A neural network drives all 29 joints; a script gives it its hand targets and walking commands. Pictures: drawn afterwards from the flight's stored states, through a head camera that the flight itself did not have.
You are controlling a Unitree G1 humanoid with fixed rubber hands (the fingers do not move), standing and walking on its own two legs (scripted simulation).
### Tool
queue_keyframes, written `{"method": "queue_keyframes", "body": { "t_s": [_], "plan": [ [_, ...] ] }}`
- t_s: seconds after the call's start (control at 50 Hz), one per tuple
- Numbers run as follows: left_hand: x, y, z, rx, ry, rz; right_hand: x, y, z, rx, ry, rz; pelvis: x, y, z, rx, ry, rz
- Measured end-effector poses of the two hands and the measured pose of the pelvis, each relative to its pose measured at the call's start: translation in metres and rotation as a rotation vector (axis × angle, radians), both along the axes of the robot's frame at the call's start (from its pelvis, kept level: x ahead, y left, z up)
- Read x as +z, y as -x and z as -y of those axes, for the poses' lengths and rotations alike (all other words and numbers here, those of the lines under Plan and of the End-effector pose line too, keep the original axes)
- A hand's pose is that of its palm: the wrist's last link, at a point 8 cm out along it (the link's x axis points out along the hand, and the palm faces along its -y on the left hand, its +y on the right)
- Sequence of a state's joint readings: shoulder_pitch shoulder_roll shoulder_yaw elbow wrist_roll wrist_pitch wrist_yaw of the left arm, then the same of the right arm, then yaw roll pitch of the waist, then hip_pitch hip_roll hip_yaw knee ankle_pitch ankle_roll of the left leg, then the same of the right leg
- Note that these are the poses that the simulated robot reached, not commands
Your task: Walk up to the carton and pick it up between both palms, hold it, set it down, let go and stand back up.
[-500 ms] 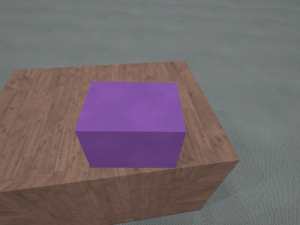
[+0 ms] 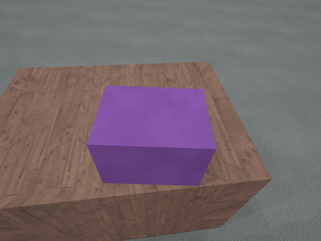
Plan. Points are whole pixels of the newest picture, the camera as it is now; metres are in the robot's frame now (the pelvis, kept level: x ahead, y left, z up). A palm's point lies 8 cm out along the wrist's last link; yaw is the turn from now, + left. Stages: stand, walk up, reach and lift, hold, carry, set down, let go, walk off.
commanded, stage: walk up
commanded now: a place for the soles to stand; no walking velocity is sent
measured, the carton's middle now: (152, 136) +0.42 +0.02 -0.01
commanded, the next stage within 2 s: reach and lift in 1.04 s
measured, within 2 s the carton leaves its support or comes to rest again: neither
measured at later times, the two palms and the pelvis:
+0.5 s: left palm out of the picture +0.08 +0.24 -0.12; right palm out of the picture +0.03 -0.23 -0.13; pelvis +0.01 +0.01 +0.00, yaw +4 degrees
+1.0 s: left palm out of the picture +0.05 +0.24 -0.12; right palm out of the picture +0.06 -0.24 -0.12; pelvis +0.00 +0.00 +0.01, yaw -2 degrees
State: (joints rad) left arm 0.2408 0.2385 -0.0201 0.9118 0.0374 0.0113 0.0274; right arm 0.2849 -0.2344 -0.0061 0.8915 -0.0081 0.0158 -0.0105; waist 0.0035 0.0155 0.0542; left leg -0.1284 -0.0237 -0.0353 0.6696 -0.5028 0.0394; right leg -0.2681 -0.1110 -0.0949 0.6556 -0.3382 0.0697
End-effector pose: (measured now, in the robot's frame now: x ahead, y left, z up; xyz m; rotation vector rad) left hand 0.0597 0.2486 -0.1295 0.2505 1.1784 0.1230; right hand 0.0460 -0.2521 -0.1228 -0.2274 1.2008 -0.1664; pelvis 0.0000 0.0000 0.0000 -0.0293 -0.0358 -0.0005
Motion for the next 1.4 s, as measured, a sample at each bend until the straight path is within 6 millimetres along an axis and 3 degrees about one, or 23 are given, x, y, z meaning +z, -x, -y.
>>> {"method": "queue_keyframes", "body": {
  "t_s": [0.12,0.24,0.38,0.46,0.56,0.64,0.82,0.94,1.08,1.14,1.24,1.28,1.34,1.4],
  "plan": [
    [-0.004,0.006,-0.007,0.038,0.000,0.014,-0.004,-0.004,-0.002,0.056,0.023,-0.027,-0.005,0.004,-0.006,0.044,0.015,-0.004],
    [-0.007,0.022,-0.023,0.047,-0.006,-0.060,0.004,-0.003,-0.020,0.042,0.006,-0.005,0.000,0.001,-0.015,0.053,-0.021,0.003],
    [0.004,-0.014,-0.008,0.041,0.007,0.009,0.003,0.027,-0.017,0.012,0.006,-0.108,0.006,-0.007,-0.010,0.060,-0.043,0.015],
    [0.007,-0.024,0.004,0.050,0.020,0.042,-0.009,0.021,-0.015,0.029,-0.018,-0.120,0.003,-0.008,-0.008,0.073,-0.006,0.038],
    [0.005,-0.017,0.007,0.076,0.039,0.024,-0.012,-0.001,-0.027,0.058,-0.029,-0.064,0.002,-0.004,-0.007,0.074,0.007,0.036],
    [0.005,-0.013,0.009,0.066,0.060,0.004,-0.003,-0.011,-0.036,0.064,-0.051,-0.017,0.008,-0.003,-0.005,0.051,-0.018,0.032],
    [0.005,0.001,0.006,0.075,0.053,-0.024,0.010,-0.027,-0.021,0.053,-0.020,0.043,0.013,-0.005,-0.003,0.014,-0.031,0.028],
    [0.007,0.011,0.004,0.063,0.034,-0.053,0.008,-0.025,-0.013,0.026,-0.019,0.044,0.013,-0.004,-0.002,-0.014,-0.035,0.027],
    [0.010,0.015,0.006,0.040,0.018,-0.083,0.001,-0.002,-0.011,-0.016,-0.036,-0.007,0.014,-0.002,0.000,-0.048,-0.039,0.017],
    [0.004,-0.008,-0.001,0.086,0.005,-0.112,-0.010,-0.010,-0.009,0.015,-0.057,-0.015,0.004,0.009,0.001,-0.003,-0.031,-0.012],
    [0.013,-0.093,-0.008,0.055,-0.039,0.041,-0.019,-0.075,-0.009,0.097,-0.078,0.128,-0.021,0.028,0.006,0.024,-0.033,-0.013],
    [0.023,-0.115,-0.004,0.027,-0.037,0.095,-0.014,-0.095,-0.009,0.086,-0.071,0.204,-0.025,0.031,0.007,0.029,-0.021,-0.007],
    [0.030,-0.119,0.003,0.008,-0.019,0.110,-0.005,-0.103,-0.012,0.056,-0.072,0.266,-0.025,0.031,0.010,0.027,-0.011,0.019],
    [0.030,-0.094,0.008,0.026,0.004,0.075,0.005,-0.091,-0.014,0.031,-0.078,0.271,-0.019,0.028,0.014,0.030,-0.011,0.042]
  ]
}}
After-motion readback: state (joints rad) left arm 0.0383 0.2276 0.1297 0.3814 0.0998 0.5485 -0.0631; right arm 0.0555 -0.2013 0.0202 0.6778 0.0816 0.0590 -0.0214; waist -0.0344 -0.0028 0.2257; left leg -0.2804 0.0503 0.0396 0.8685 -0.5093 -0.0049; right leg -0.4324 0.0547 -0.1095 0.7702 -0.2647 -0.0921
